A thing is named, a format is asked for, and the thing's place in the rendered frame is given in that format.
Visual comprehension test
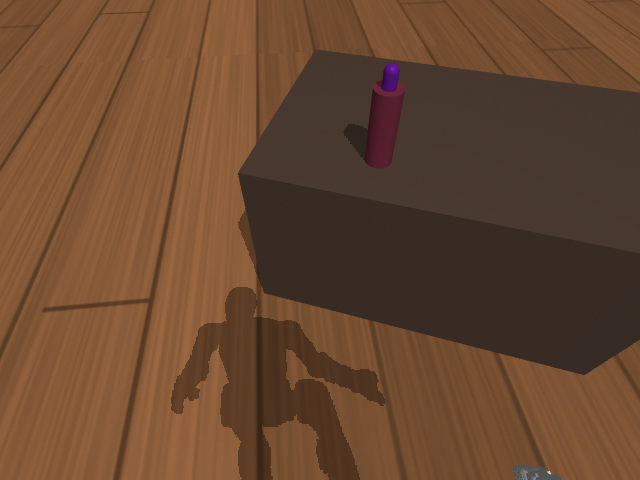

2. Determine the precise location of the bottle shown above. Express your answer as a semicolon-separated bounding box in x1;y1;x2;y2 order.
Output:
365;63;405;169

